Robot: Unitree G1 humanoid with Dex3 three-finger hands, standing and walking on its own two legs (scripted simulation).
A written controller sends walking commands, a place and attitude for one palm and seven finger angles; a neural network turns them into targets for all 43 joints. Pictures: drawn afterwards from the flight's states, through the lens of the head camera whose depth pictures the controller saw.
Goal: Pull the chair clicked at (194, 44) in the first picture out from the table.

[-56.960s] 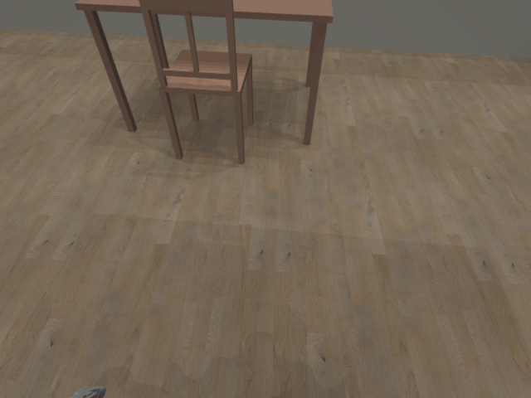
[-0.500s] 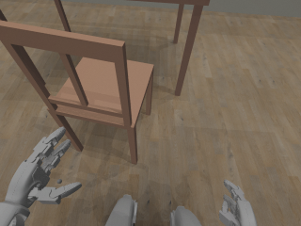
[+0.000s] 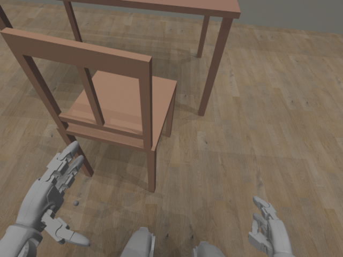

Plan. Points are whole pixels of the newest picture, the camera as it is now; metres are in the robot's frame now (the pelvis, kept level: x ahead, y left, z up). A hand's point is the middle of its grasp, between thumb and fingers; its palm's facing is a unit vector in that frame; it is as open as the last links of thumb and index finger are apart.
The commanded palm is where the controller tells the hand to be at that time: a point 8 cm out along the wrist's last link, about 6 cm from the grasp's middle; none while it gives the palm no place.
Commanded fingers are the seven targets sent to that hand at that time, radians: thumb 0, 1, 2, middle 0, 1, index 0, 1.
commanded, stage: raise the hand toward the chair's back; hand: left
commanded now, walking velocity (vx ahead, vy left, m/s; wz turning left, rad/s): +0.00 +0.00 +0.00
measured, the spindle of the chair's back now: (92, 98) +0.54 +0.28 +0.00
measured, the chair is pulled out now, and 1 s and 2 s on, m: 0.34 0.34 0.34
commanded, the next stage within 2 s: aim the fingers beside a spindle in 0.80 s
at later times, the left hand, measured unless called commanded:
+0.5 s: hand (84, 185) +0.25 +0.20 +0.06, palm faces -0.16 -0.99 -0.05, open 16.9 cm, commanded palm +0.23 +0.25 +0.07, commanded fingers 0.00 -0.50 0.30 -0.06 -0.08 -0.06 -0.08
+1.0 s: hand (91, 184) +0.25 +0.19 +0.06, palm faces -0.16 -0.99 -0.05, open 16.9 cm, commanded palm +0.25 +0.24 +0.06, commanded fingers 0.00 -0.50 0.30 -0.06 -0.08 -0.06 -0.08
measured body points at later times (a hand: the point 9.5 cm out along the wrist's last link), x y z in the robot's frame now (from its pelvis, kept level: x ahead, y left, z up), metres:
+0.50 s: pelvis +0.01 -0.01 +0.01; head +0.07 +0.01 +0.45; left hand +0.25 +0.25 +0.07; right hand +0.19 -0.25 -0.06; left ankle +0.06 +0.10 -0.64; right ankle +0.02 -0.14 -0.64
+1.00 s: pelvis +0.02 -0.02 +0.01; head +0.07 +0.00 +0.45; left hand +0.25 +0.24 +0.06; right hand +0.19 -0.26 -0.06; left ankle +0.06 +0.10 -0.64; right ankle +0.02 -0.14 -0.64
